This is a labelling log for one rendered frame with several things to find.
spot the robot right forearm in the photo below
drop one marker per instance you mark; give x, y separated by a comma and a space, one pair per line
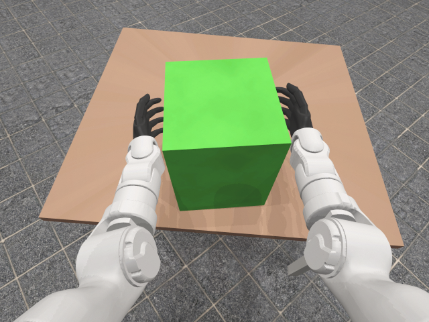
318, 182

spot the table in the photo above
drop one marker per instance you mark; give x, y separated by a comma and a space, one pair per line
90, 173

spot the carton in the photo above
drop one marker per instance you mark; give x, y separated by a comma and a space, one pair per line
224, 133

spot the robot left upper arm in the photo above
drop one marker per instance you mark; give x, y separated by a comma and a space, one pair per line
113, 268

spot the right robot hand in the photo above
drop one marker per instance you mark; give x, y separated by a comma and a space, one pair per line
298, 114

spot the left robot hand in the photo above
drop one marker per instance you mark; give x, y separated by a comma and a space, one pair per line
141, 125

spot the robot right upper arm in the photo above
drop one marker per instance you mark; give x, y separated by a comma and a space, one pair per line
353, 260

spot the robot left forearm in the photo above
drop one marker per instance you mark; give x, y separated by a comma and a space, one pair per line
138, 190

